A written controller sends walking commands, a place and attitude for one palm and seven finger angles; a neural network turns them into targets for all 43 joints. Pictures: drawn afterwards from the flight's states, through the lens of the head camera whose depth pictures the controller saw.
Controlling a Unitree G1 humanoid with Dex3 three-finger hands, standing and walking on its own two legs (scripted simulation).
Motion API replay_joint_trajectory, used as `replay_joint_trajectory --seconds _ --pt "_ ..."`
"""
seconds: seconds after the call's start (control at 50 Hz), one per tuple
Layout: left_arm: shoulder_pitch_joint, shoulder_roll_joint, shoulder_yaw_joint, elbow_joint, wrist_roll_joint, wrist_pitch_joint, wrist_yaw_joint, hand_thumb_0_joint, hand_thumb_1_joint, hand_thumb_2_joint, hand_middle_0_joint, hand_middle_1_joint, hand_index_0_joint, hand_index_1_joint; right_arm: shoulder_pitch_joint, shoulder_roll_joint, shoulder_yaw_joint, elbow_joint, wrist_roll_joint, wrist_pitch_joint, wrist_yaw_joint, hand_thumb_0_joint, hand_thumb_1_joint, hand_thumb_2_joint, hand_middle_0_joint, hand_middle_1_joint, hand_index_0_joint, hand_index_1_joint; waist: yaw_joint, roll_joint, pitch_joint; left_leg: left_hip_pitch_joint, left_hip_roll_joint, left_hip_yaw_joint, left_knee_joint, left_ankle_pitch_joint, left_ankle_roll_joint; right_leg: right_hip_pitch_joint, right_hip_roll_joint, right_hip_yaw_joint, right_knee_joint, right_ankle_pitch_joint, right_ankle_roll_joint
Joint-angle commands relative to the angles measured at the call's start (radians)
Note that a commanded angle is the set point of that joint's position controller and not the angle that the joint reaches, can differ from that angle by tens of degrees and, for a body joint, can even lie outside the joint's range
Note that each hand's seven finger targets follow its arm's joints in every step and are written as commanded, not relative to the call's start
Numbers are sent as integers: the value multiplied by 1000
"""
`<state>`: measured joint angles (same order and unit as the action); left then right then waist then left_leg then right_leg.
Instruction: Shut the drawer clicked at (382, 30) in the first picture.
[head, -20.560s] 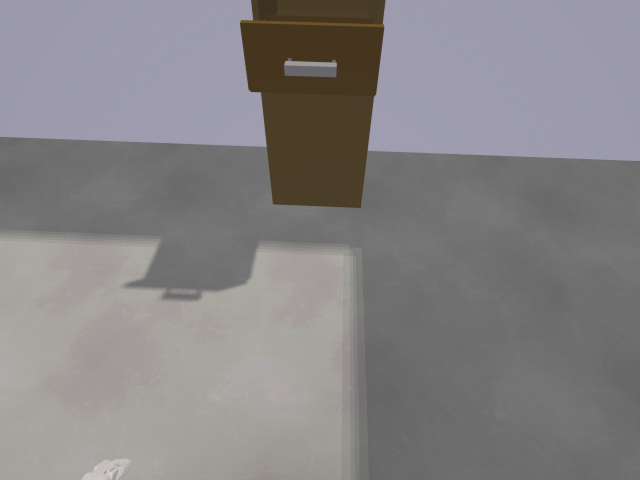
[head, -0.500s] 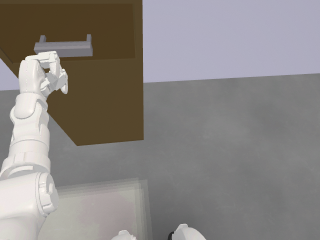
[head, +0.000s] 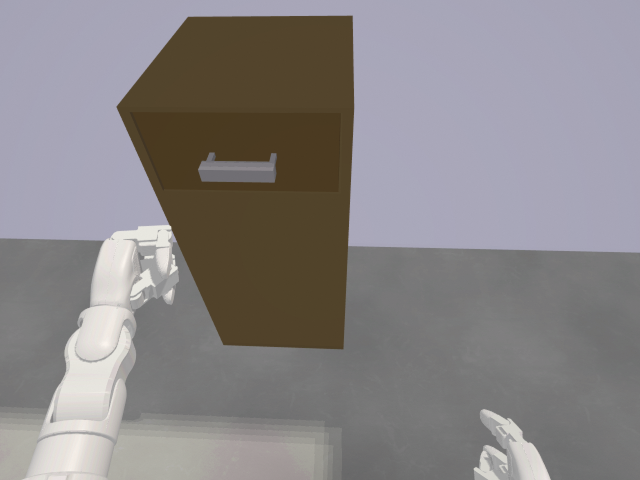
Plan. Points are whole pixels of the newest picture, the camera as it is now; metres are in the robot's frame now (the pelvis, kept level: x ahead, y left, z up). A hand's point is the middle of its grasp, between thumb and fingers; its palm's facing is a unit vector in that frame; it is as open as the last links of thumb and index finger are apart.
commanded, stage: draw the hand back to the body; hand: left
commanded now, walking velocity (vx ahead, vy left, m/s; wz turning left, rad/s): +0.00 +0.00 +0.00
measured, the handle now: (240, 164) +0.64 +0.19 +0.04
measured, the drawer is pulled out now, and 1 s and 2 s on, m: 0.00 0.00 0.00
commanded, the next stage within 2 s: step back with the hand held close in 0.72 s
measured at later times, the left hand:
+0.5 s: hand (86, 368) +0.18 +0.22 +0.16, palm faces +0.37 -0.85 -0.38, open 3.2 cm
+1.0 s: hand (68, 370) +0.18 +0.22 +0.17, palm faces +0.38 -0.81 -0.45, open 3.2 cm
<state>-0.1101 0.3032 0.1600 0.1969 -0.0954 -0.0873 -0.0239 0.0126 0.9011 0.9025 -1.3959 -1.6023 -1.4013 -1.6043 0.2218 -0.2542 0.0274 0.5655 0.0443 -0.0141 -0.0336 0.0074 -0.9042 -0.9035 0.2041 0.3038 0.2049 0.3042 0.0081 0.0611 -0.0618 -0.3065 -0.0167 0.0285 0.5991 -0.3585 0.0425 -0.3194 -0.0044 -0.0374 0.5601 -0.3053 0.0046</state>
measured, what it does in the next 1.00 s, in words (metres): stands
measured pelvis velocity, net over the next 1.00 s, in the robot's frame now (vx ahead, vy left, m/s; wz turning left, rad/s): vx -0.01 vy -0.02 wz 0.01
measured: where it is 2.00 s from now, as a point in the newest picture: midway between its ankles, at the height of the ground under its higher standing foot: outside the picture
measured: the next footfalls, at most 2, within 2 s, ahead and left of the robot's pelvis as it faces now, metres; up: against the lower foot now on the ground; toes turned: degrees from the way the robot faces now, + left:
right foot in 1.90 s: -0.22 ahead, -0.12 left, +0.00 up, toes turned +3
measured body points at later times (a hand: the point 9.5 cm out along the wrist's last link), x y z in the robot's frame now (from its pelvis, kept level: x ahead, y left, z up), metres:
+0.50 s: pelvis -0.01 -0.02 +0.01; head -0.03 -0.05 +0.46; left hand +0.16 +0.26 +0.18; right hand +0.17 -0.24 -0.08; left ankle -0.03 +0.09 -0.73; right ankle -0.01 -0.12 -0.73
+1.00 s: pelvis -0.01 -0.02 +0.01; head -0.01 -0.04 +0.46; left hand +0.15 +0.27 +0.19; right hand +0.17 -0.25 -0.08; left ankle -0.03 +0.09 -0.73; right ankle -0.01 -0.12 -0.73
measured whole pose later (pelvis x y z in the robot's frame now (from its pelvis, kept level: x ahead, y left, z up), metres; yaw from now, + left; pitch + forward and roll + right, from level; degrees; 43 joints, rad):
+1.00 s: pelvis -0.01 -0.02 +0.01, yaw +0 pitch -1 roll -1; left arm 0.54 0.34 0.33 -0.45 -0.04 -0.17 0.10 0.01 0.89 0.90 -1.40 -1.60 -1.41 -1.60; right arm 0.19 -0.23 0.01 0.60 0.00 -0.06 -0.06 0.01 -0.90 -0.90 0.21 0.30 0.21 0.30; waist 0.02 0.07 0.01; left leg -0.15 0.01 0.01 0.45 -0.27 0.02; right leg -0.15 0.03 -0.05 0.38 -0.21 -0.02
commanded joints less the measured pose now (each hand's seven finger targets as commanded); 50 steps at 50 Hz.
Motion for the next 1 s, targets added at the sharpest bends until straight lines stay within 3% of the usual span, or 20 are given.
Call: replay_joint_trajectory --seconds 0.0,0.02,0.08,0.16,0.22,0.26,0.32,0.36,0.46,0.5,0.52,0.54,0.62,0.72,0.82,0.84,0.86,0.88,0.94,0.98 --pt "-204 194 96 -285 14 -42 93 0 900 900 -1400 -1600 -1400 -1600 -103 -105 -28 -124 -1 -39 -31 0 -900 -900 200 300 200 300 -8 -71 -104 104 38 -46 -172 242 -18 147 -5 11 -112 207 -36" --pt "-197 221 118 -304 17 -44 101 0 900 900 -1400 -1600 -1400 -1600 -110 -106 -27 -120 -2 -39 -35 0 -900 -900 200 300 200 300 -1 -71 -96 106 36 -48 -185 218 -16 160 -2 15 -132 179 -37" --pt "-144 204 116 -395 25 -53 117 0 900 900 -1400 -1600 -1400 -1600 -128 -88 -18 -120 -8 -54 -38 0 -900 -900 200 300 200 300 5 46 -100 165 31 -46 -214 242 -22 198 -5 18 -156 192 -41" --pt "-19 175 93 -520 24 -67 123 0 900 900 -1400 -1600 -1400 -1600 -148 -84 -16 -122 -16 -84 -33 0 -900 -900 200 300 200 300 15 64 -69 202 37 -59 -252 256 -26 224 1 15 -189 187 -42" --pt "132 182 124 -545 22 -64 127 0 900 900 -1400 -1600 -1400 -1600 -153 -89 -21 -111 -27 -96 -31 0 -900 -900 200 300 200 300 29 -31 -32 190 37 -50 -258 278 -18 252 4 13 -207 211 -38" --pt "193 173 132 -584 22 -64 126 0 900 900 -1400 -1600 -1400 -1600 -156 -85 -23 -111 -27 -95 -28 0 -900 -900 200 300 200 300 27 -56 -13 190 35 -42 -259 278 -15 253 1 15 -214 215 -34" --pt "316 199 185 -641 23 -67 124 0 900 900 -1400 -1600 -1400 -1600 -161 -84 -30 -108 -34 -99 -25 0 -900 -900 200 300 200 300 42 -43 -5 192 30 -34 -254 291 -11 266 -1 22 -228 227 -33" --pt "355 190 186 -719 23 -77 124 0 900 900 -1400 -1600 -1400 -1600 -168 -74 -30 -112 -33 -105 -24 0 -900 -900 200 300 200 300 41 -2 1 196 30 -32 -254 289 -14 263 -5 23 -229 223 -32" --pt "515 209 232 -831 22 -87 135 0 900 900 -1400 -1600 -1400 -1600 -164 -68 -35 -122 -37 -130 -32 0 -900 -900 200 300 200 300 51 -23 13 201 29 -27 -239 278 -9 250 -6 35 -254 205 -28" --pt "571 206 241 -879 24 -91 139 0 900 900 -1400 -1600 -1400 -1600 -159 -64 -38 -124 -36 -141 -34 0 -900 -900 200 300 200 300 53 1 6 210 29 -24 -231 287 -11 248 -6 36 -253 215 -27" --pt "598 217 253 -882 27 -89 141 0 900 900 -1400 -1600 -1400 -1600 -161 -65 -39 -122 -36 -145 -38 0 -900 -900 200 300 200 300 58 -8 31 201 29 -29 -233 280 -14 238 1 34 -261 203 -29" --pt "582 193 227 -885 30 -92 140 0 900 900 -1400 -1600 -1400 -1600 -156 -65 -38 -117 -37 -150 -40 0 -900 -900 200 300 200 300 46 8 42 206 28 -25 -230 276 -12 225 -3 37 -260 202 -27" --pt "537 165 203 -803 39 -84 145 0 900 900 -1400 -1600 -1400 -1600 -142 -70 -43 -93 -37 -156 -48 0 -900 -900 200 300 200 300 31 -35 126 200 29 -31 -234 219 -6 160 -1 31 -284 120 -25" --pt "532 193 230 -812 39 -93 152 0 900 900 -1400 -1600 -1400 -1600 -145 -69 -44 -93 -42 -162 -57 0 -900 -900 200 300 200 300 49 -46 54 218 25 -34 -231 232 -2 205 -8 34 -267 133 -24" --pt "550 202 241 -851 39 -94 156 0 900 900 -1400 -1600 -1400 -1600 -152 -65 -40 -96 -45 -172 -54 0 -900 -900 200 300 200 300 59 10 17 219 24 -32 -228 283 -9 248 -11 41 -251 208 -28" --pt "472 309 366 -912 35 -133 158 0 900 900 -1400 -1600 -1400 -1600 -134 -90 -48 -120 -44 -142 -46 0 -900 -900 200 300 200 300 11 -48 121 128 38 -60 -197 226 10 134 -67 157 -307 241 -30" --pt "568 241 325 -816 40 -137 150 0 900 900 -1400 -1600 -1400 -1600 -122 -66 -52 -97 -46 -121 -42 0 -900 -900 200 300 200 300 7 -96 101 140 39 -64 -169 234 9 129 -96 154 -310 257 -37" --pt "600 209 288 -802 44 -135 145 0 900 900 -1400 -1600 -1400 -1600 -125 -66 -54 -105 -46 -107 -37 0 -900 -900 200 300 200 300 4 -107 98 148 40 -59 -161 260 5 122 -103 144 -306 294 -37" --pt "660 194 278 -831 46 -150 143 0 900 900 -1400 -1600 -1400 -1600 -132 -76 -64 -120 -50 -81 -35 0 -900 -900 200 300 200 300 1 -17 22 136 51 -59 -177 359 -1 173 -98 104 -237 398 -32" --pt "703 195 281 -849 44 -150 145 0 900 900 -1400 -1600 -1400 -1600 -127 -84 -73 -132 -47 -62 -31 0 -900 -900 200 300 200 300 0 -6 -48 134 64 -64 -183 444 -3 219 -88 79 -191 460 -24"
